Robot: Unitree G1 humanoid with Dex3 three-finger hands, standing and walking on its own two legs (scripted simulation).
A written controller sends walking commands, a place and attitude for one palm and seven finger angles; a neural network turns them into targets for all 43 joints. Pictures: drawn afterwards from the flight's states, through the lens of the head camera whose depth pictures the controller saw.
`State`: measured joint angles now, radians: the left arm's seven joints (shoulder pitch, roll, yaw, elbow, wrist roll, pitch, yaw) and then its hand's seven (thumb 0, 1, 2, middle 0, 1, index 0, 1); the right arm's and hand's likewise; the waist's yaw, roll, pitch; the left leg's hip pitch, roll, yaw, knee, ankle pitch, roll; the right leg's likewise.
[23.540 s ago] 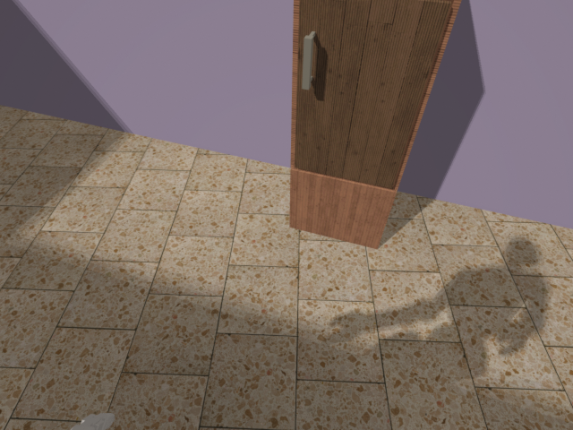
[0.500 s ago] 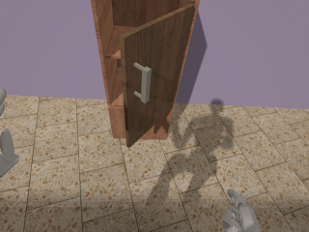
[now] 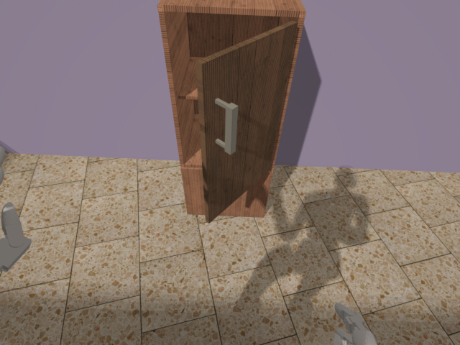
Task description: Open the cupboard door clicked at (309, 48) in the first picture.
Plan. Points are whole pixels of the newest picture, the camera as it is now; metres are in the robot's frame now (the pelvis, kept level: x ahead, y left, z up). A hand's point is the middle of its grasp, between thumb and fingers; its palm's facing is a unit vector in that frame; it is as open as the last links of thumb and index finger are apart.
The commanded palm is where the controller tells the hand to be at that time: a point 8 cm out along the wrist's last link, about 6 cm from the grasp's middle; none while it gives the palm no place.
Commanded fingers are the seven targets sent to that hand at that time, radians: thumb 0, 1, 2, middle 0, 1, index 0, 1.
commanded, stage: stop stepping back and stand still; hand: left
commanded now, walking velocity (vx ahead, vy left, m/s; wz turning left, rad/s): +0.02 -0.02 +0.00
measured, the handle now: (225, 126) +0.61 +0.04 +0.05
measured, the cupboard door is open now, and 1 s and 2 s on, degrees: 50 50 50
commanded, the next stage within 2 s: let the arm hang, fingers relaxed in 0.02 s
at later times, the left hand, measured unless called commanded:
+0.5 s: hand out of the picture +0.01 +0.19 -0.17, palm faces +0.09 -0.98 -0.20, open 6.9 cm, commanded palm none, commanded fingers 0.00 0.90 0.90 -0.20 -0.30 -0.20 -0.30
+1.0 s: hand out of the picture -0.01 +0.18 -0.16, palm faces +0.07 -0.98 -0.20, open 7.4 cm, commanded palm none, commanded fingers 0.00 0.90 0.90 -0.20 -0.30 -0.20 -0.30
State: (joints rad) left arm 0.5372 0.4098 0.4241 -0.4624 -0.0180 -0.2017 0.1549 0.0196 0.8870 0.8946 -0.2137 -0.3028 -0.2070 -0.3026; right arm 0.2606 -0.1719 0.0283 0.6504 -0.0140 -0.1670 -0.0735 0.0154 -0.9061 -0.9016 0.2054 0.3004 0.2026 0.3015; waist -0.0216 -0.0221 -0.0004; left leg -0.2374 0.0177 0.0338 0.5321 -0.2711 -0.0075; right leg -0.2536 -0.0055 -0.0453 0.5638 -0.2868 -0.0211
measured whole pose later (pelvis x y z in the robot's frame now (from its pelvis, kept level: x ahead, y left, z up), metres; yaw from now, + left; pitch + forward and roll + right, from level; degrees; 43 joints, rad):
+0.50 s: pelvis -0.01 +0.00 +0.00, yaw +3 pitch -1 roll +0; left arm 0.26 0.19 0.04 0.98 0.01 0.03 0.02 -0.03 1.01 0.89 -0.21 -0.30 -0.20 -0.30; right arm 0.26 -0.19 0.01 1.02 -0.03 0.03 -0.01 0.01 -0.91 -0.90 0.20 0.30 0.20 0.30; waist -0.01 -0.02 0.07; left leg -0.27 0.02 -0.01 0.52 -0.24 -0.01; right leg -0.24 -0.01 -0.10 0.50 -0.25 -0.03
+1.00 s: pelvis -0.01 +0.01 +0.01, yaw +2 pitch -2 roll +0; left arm 0.25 0.13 0.02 1.14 0.01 0.00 0.03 0.01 0.91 0.89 -0.20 -0.30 -0.20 -0.30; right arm 0.29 -0.13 0.00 1.12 -0.03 0.01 -0.02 0.00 -0.91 -0.90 0.20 0.30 0.20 0.30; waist -0.01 0.03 0.04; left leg -0.21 0.00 0.02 0.43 -0.19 0.00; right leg -0.21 -0.02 -0.07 0.45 -0.22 -0.02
